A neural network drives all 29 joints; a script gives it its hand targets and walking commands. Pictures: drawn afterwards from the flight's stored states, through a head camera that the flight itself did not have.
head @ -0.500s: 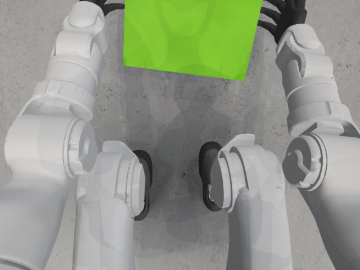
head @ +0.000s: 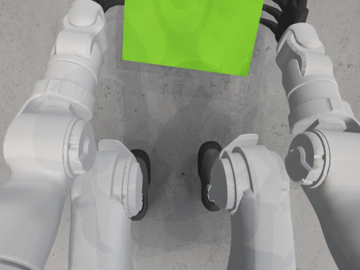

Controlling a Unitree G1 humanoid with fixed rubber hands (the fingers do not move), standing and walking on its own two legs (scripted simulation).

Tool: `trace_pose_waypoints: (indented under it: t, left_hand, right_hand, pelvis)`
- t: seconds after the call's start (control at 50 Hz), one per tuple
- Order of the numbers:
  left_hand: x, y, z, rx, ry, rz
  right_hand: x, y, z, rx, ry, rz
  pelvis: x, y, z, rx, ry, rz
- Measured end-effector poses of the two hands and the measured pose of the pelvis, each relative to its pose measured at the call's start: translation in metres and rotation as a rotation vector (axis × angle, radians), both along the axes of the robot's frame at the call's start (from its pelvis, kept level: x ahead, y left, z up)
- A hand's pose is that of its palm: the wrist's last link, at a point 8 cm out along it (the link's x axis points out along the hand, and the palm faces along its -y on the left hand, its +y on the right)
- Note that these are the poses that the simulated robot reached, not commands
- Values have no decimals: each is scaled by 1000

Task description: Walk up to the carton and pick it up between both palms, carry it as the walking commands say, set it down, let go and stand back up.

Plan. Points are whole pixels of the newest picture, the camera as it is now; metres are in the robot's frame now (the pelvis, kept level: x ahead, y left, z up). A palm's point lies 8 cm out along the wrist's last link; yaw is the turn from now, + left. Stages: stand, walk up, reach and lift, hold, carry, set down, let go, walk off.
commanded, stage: set down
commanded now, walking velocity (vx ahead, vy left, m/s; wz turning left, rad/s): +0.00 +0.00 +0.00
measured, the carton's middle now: (189, 19) +0.54 -0.04 -0.26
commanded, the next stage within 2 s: none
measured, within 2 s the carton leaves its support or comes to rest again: rests again in 0.02 s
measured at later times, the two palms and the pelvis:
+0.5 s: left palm (80, 13) +0.53 +0.15 -0.19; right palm (301, 40) +0.49 -0.24 -0.18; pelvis -0.02 -0.01 +0.00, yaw +0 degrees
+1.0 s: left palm out of the picture +0.55 +0.16 -0.09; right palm (347, 19) +0.50 -0.25 -0.09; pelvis -0.01 -0.01 +0.04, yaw +0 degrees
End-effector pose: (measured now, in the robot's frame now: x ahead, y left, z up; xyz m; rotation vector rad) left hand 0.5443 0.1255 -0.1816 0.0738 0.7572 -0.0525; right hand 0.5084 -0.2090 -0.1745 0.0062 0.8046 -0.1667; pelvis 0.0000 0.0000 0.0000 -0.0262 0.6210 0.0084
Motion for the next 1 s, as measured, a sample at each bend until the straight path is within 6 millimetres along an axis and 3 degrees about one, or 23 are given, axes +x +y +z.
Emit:
trace_pose_waypoints:
  t: [0.14, 0.36, 0.66, 0.84, 1.0]
  left_hand:
    - [-12, 0, -11, 18, 17, -13]
    - [-18, 23, -7, 59, 11, 40]
    - [-10, 27, -7, 42, -28, 61]
    - [-1, 31, 40, 60, -89, 68]
    - [3, 38, 93, 63, -97, 87]
  right_hand:
    - [-9, -5, -6, -37, 8, -11]
    - [-24, -24, -9, -58, 5, -70]
    - [-12, -38, -4, -66, -43, -90]
    - [-6, -29, 34, -48, -107, -88]
    - [-12, -39, 83, -63, -122, -99]
  pelvis:
    - [-4, -1, 1, 0, -10, -4]
    - [-16, -4, 0, 2, -37, -3]
    - [-18, -7, -5, 1, -53, -11]
    - [-13, -7, 10, 11, -4, -14]
    - [-12, -6, 39, 14, 57, -15]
